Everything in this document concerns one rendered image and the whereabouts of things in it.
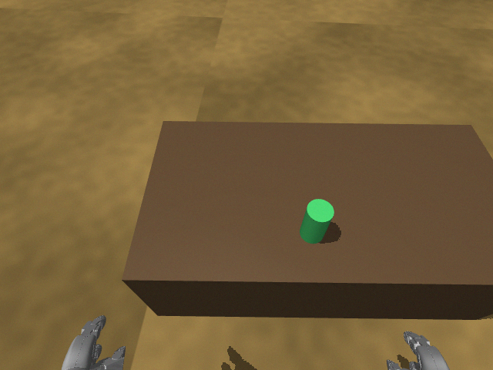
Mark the can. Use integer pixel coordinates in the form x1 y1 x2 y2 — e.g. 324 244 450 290
300 199 334 244

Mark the left robot hand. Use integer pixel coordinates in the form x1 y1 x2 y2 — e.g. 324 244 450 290
62 315 126 370

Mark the right robot hand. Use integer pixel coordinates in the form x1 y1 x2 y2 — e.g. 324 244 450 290
387 331 450 370

